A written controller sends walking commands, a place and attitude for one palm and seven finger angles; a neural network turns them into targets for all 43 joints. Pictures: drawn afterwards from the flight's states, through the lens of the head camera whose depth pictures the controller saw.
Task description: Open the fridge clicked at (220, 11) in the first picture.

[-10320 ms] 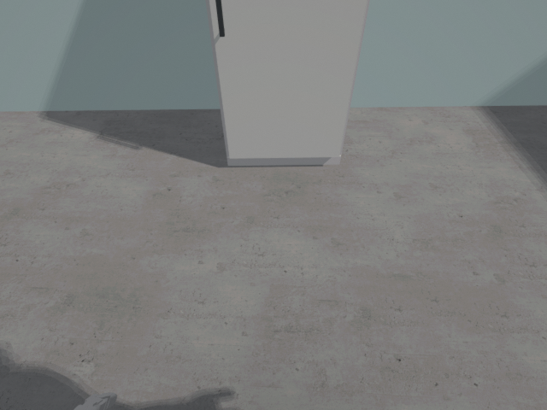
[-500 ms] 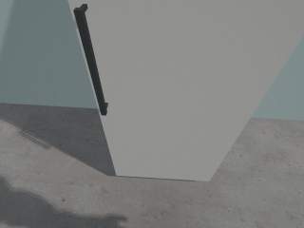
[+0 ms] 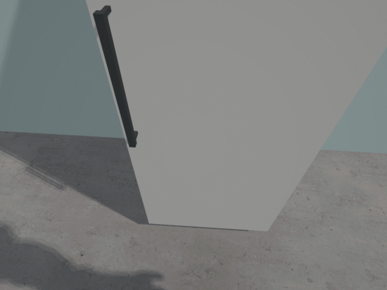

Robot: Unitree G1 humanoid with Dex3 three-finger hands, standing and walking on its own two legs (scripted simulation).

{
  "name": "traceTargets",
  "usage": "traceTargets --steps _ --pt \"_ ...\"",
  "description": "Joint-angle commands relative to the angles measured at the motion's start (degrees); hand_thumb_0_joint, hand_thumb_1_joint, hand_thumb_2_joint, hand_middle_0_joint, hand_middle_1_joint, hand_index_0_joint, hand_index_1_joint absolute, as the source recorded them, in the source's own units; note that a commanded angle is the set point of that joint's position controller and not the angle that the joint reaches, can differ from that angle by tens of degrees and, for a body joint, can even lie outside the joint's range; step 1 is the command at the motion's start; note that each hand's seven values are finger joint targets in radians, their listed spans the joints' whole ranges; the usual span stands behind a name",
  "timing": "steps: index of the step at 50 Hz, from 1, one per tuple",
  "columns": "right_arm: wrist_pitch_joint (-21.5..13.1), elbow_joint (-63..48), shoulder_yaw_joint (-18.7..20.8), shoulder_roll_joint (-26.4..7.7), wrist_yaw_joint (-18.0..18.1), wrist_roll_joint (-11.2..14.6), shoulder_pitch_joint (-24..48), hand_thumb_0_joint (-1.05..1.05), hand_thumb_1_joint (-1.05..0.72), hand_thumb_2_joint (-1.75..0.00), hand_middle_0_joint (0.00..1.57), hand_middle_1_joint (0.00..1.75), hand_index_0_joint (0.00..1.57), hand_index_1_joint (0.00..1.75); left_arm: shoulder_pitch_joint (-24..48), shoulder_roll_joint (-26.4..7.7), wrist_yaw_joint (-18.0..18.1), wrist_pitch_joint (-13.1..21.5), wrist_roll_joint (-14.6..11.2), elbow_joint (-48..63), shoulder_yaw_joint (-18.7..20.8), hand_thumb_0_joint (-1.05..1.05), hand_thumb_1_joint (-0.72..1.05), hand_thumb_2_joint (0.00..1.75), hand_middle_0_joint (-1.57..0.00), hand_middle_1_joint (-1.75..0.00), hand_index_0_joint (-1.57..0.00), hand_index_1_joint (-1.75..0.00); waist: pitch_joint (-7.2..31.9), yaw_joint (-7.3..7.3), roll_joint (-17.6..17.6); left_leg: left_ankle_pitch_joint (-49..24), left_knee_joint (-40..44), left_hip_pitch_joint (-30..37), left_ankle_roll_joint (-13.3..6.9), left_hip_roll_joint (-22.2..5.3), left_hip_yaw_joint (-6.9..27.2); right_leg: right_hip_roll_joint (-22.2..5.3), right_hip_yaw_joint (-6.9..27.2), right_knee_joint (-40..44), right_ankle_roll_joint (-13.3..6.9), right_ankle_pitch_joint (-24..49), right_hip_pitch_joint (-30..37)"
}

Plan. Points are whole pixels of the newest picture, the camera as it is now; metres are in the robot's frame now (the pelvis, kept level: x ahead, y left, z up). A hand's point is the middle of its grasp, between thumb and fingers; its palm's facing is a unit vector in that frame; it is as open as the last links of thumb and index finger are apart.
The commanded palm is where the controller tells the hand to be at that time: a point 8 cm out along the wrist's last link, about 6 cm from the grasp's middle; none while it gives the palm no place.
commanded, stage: look again from close up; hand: left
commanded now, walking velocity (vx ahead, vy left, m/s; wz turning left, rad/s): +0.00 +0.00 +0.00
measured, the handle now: (122, 89) +0.52 +0.21 +0.14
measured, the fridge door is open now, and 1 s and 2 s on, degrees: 0 0 0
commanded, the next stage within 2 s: raise the hand to about handle height in 0.38 s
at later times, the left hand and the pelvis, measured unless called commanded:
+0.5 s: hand out of the picture +0.06 +0.24 -0.16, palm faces -0.02 -0.94 -0.33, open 7.4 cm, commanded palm +0.09 +0.29 -0.08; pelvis +0.00 +0.00 +0.00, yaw +0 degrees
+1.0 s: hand (70, 277) +0.15 +0.25 -0.03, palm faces +0.14 -0.99 -0.04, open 9.2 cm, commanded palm +0.14 +0.29 -0.01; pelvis -0.05 -0.01 -0.09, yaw +0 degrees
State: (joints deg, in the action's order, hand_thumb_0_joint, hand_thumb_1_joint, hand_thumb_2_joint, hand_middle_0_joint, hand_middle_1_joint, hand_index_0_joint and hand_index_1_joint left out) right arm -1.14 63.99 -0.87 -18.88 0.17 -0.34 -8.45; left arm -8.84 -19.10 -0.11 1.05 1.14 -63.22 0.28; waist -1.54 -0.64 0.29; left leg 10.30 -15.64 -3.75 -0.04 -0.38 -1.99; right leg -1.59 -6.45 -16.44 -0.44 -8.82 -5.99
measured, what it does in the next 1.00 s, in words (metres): lowers itself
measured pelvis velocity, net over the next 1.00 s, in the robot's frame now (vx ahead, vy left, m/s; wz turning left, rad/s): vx -0.05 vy -0.01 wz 0.00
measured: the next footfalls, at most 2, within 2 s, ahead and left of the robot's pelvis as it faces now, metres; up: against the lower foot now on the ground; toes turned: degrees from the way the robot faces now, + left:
none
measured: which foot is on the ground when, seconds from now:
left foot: down 0.00-1.00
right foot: down 0.00-1.00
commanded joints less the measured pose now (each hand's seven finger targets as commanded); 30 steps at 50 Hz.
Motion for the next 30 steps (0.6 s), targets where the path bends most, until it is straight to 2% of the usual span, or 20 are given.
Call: traceTargets --steps 1,5,8,12,17,23,24,25,26,27,28,29,30 --pt "-1.1 -3.3 2.2 -11.4 0.7 -0.2 1.8 0.00 -0.90 -0.90 0.20 0.30 0.20 0.30 1.4 -11.4 0.8 1.1 -0.2 3.0 2.1 0.00 0.90 0.90 -0.20 -0.30 -0.20 -0.30 2.2 0.21 -0.5 -8.3 2.5 -2.8 -0.7 -7.5 6.2 -7.5 7.8 2.6 -0.8 7.5 3.0" --pt "-1.2 -3.4 2.2 -11.6 0.7 -0.2 1.7 0.00 -0.90 -0.90 0.20 0.30 0.20 0.30 1.3 -11.4 0.8 1.1 -0.2 3.1 2.1 0.00 0.90 0.90 -0.20 -0.30 -0.20 -0.30 2.9 0.24 -0.2 -9.5 2.2 -2.2 -0.7 -7.6 6.1 -7.5 7.8 2.3 -0.9 8.8 3.1" --pt "-1.1 -3.4 2.3 -11.7 0.7 -0.2 1.9 0.00 -0.90 -0.90 0.20 0.30 0.20 0.30 1.6 -11.4 0.7 1.0 -0.2 3.0 2.1 0.00 0.90 0.90 -0.20 -0.30 -0.20 -0.30 1.5 0.22 -0.5 -7.5 2.7 -2.9 -0.7 -7.4 6.1 -7.4 7.9 2.7 -0.8 6.6 2.4" --pt "-1.2 -3.3 2.2 -11.7 0.7 -0.2 1.9 0.00 -0.90 -0.90 0.20 0.30 0.20 0.30 1.4 -11.6 0.8 1.2 -0.2 3.0 2.1 0.00 0.90 0.90 -0.20 -0.30 -0.20 -0.30 3.0 0.22 -0.6 -8.9 2.3 -2.2 -0.7 -7.5 6.1 -7.6 7.9 2.5 -0.9 8.5 3.3" --pt "-1.2 -3.4 2.2 -11.8 0.7 -0.2 1.9 0.00 -0.90 -0.90 0.20 0.30 0.20 0.30 1.7 -11.6 0.7 1.1 -0.2 3.0 2.1 0.00 0.90 0.90 -0.20 -0.30 -0.20 -0.30 2.1 0.27 -0.7 -8.4 2.5 -2.5 -0.6 -7.5 6.1 -7.4 7.9 2.6 -0.9 7.9 2.8" --pt "-1.2 -3.4 2.2 -11.9 0.7 -0.2 1.8 0.00 -0.90 -0.90 0.20 0.30 0.20 0.30 1.6 -11.7 0.7 1.2 -0.2 2.9 2.2 0.00 0.90 0.90 -0.20 -0.30 -0.20 -0.30 2.8 0.26 -0.7 -9.4 2.4 -2.1 -0.6 -7.6 6.1 -7.5 7.9 2.5 -1.0 9.0 3.4" --pt "-1.9 -9.3 2.5 -7.0 0.8 -0.8 -0.1 0.00 -0.90 -0.90 0.20 0.30 0.20 0.30 -4.2 -9.5 1.2 2.0 0.7 5.8 0.9 0.00 0.90 0.90 -0.20 -0.30 -0.20 -0.30 -2.1 0.26 -0.1 -19.5 -5.2 -3.4 0.2 -4.2 4.9 -6.3 7.0 -3.3 -2.1 23.2 1.2" --pt "-6.8 -23.2 3.4 -6.4 2.6 1.1 -5.0 0.00 -0.90 -0.90 0.20 0.30 0.20 0.30 39.8 -25.2 0.5 11.1 -6.4 69.7 24.6 0.00 0.88 0.89 -0.20 -0.32 -0.20 -0.32 25.8 5.14 -8.7 -21.7 -7.2 5.1 -1.5 2.0 1.6 0.1 7.1 -8.1 -0.9 22.0 4.4" --pt "-9.8 -23.3 3.0 -4.7 4.0 1.9 -2.9 0.00 -0.90 -0.90 0.20 0.30 0.20 0.30 4.8 -13.0 -0.5 8.0 -7.0 52.6 15.2 0.00 0.85 0.88 -0.20 -0.33 -0.20 -0.33 18.3 -0.45 -12.8 -24.7 -5.5 5.2 -0.7 0.1 -2.7 0.5 3.1 -8.8 -2.1 11.1 -0.1" --pt "-11.3 -21.2 2.8 -5.8 3.9 2.4 -3.2 0.00 -0.90 -0.90 0.20 0.30 0.20 0.30 3.5 -12.8 0.9 8.7 -9.1 47.6 17.3 0.00 0.83 0.87 -0.21 -0.34 -0.21 -0.34 12.5 1.58 -5.9 -16.6 -6.7 0.8 -0.8 0.0 -1.2 0.7 2.5 -7.5 -2.2 7.8 -2.5" --pt "-12.2 -25.0 3.4 -4.2 3.2 2.7 -1.9 0.00 -0.90 -0.90 0.20 0.30 0.20 0.30 1.2 -5.1 -0.2 8.8 -11.2 53.4 13.0 0.00 0.81 0.86 -0.21 -0.36 -0.21 -0.36 4.2 2.47 -4.6 -9.1 -6.3 -4.1 -1.3 0.7 0.3 0.6 1.8 -7.5 -1.8 2.3 -5.9" --pt "-13.5 -27.4 4.1 -5.0 2.9 2.3 -2.1 0.00 -0.90 -0.90 0.20 0.30 0.20 0.30 0.7 -4.0 -1.1 10.2 -12.0 53.9 15.0 0.00 0.78 0.85 -0.21 -0.37 -0.21 -0.37 0.4 2.75 -1.3 -5.6 -7.4 -7.5 -1.5 1.0 1.4 0.7 1.4 -8.0 -1.9 -0.3 -8.1" --pt "-14.7 -27.4 5.3 -4.7 2.7 2.5 -2.6 0.00 -0.90 -0.90 0.20 0.30 0.20 0.30 -3.2 -4.0 -2.6 12.4 -12.8 51.9 16.1 0.00 0.76 0.84 -0.21 -0.39 -0.21 -0.39 2.5 1.23 3.0 -3.1 -9.7 -10.3 -1.5 0.7 1.5 0.3 1.4 -10.0 -1.7 -2.9 -10.4"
